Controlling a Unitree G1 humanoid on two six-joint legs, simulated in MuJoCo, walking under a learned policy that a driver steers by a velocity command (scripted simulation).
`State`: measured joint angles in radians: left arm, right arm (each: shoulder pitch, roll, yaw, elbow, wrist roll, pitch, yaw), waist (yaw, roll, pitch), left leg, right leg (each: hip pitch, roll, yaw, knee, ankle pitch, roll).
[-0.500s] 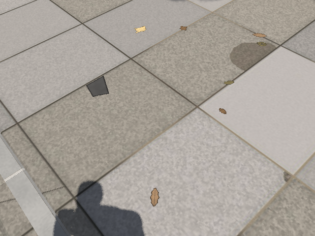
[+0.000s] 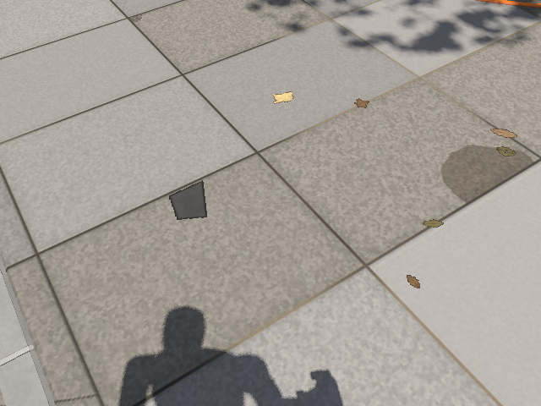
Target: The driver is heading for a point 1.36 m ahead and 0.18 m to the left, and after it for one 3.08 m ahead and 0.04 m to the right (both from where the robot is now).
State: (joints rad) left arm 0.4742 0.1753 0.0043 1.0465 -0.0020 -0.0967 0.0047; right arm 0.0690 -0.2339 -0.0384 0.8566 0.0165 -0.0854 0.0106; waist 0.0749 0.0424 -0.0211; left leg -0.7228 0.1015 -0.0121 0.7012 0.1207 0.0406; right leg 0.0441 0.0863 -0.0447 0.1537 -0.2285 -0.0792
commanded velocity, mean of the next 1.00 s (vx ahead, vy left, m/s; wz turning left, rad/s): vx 0.50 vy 0.00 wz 0.00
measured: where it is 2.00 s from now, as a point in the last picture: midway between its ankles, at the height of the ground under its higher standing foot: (312, 222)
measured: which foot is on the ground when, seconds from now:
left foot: up 0.00-0.16, down 0.18-0.74, up 0.76-1.00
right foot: down 0.00-0.20, up 0.22-0.70, down 0.72-1.00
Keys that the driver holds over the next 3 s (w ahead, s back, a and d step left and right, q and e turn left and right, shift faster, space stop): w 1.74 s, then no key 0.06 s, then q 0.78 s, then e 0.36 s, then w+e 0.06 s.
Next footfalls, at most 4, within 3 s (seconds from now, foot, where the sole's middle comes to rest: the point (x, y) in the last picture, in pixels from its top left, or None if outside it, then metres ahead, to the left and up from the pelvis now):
0.18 left None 0.31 0.13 -0.78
0.72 right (356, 376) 0.60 -0.11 -0.78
1.30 left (271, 268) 0.92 0.12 -0.78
1.84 right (348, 193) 1.24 -0.11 -0.78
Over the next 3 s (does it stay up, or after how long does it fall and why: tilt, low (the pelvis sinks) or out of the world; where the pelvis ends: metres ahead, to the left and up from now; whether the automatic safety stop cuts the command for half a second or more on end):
stays up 1.18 0.02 -0.01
